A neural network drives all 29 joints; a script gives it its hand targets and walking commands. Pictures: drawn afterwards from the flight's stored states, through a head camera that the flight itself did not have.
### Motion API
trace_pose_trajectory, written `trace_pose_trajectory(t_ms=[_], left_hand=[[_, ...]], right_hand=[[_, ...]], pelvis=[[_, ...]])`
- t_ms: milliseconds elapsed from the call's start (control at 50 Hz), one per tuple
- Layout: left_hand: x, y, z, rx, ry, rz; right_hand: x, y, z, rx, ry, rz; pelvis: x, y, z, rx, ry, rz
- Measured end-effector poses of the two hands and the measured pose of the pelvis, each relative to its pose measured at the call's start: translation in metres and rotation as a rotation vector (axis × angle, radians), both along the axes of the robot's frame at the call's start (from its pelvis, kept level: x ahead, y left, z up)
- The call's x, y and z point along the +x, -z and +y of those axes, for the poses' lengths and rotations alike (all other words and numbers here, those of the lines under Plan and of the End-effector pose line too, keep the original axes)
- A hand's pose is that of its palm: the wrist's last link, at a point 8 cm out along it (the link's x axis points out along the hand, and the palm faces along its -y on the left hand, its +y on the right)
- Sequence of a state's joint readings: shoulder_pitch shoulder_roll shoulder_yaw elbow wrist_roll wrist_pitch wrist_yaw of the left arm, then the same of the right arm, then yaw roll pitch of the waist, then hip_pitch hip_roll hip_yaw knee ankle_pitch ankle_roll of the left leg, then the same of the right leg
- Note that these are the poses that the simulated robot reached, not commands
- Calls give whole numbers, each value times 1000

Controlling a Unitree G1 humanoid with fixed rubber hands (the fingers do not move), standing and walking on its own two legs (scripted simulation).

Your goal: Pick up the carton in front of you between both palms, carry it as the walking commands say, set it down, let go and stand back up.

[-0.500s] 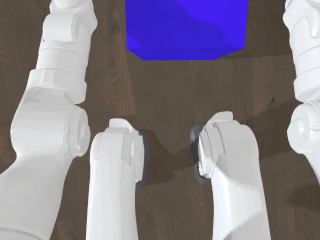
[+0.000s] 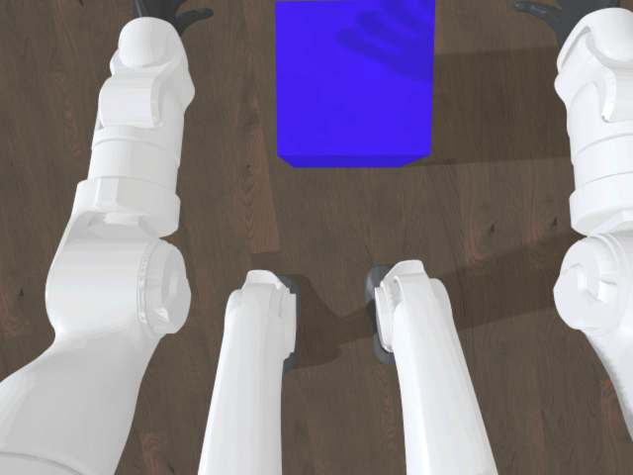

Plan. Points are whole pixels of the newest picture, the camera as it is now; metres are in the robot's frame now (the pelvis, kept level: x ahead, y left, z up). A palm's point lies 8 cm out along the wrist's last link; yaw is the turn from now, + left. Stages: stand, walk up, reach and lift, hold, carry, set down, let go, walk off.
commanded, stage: set down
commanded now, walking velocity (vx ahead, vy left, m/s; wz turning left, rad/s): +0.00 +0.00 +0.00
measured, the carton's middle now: (349, 101) +0.54 -0.05 -0.39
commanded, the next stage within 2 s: let go in 0.34 s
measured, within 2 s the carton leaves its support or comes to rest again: neither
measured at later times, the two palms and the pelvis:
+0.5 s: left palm out of the picture +0.54 +0.15 +0.03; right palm out of the picture +0.52 -0.25 +0.03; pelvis +0.03 +0.00 +0.14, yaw +0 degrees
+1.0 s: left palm out of the picture +0.38 +0.20 +0.14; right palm out of the picture +0.35 -0.25 +0.14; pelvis +0.09 +0.00 +0.23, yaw -1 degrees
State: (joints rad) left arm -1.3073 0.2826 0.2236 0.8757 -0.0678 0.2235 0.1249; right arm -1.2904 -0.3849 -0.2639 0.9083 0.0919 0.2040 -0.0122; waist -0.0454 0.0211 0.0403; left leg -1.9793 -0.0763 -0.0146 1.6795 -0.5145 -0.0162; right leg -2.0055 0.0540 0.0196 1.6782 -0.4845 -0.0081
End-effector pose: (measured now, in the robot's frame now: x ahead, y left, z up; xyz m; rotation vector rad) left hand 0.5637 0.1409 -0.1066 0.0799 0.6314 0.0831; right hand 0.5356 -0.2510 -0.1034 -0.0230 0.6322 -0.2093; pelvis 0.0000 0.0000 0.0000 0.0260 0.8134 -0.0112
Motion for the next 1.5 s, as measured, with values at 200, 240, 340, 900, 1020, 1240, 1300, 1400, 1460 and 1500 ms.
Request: trace_pose_trajectory(t_ms=[200,240,340,900,1020,1240,1300,1400,1460,1500], left_hand=[[-2,-66,3,-3,6,1],[-3,-79,4,-3,7,1],[-5,-107,4,-1,11,2],[-150,-222,48,94,65,122],[-195,-247,64,89,62,136],[-267,-290,91,86,62,149],[-277,-296,96,86,63,151],[-286,-301,100,83,64,160],[-287,-302,100,82,66,165],[-287,-303,99,81,67,167]], right_hand=[[-1,-67,-3,8,-7,-2],[-2,-79,-2,9,-9,-3],[-3,-106,-3,7,-12,-3],[-145,-224,-5,-77,-119,137],[-189,-249,5,-75,-122,151],[-262,-290,20,-71,-122,165],[-271,-294,23,-69,-127,167],[-275,-297,26,-69,-138,171],[-273,-298,27,-69,-143,174],[-272,-298,28,-70,-144,176]], pelvis=[[12,-60,-1,2,4,12],[14,-72,-1,2,5,11],[19,-100,-2,0,5,3],[84,-219,-7,-16,12,-292],[94,-236,-3,-24,11,-416],[109,-259,8,-40,15,-692],[111,-261,11,-43,17,-755],[111,-262,14,-46,18,-835],[110,-261,14,-47,18,-868],[109,-261,14,-47,18,-884]])
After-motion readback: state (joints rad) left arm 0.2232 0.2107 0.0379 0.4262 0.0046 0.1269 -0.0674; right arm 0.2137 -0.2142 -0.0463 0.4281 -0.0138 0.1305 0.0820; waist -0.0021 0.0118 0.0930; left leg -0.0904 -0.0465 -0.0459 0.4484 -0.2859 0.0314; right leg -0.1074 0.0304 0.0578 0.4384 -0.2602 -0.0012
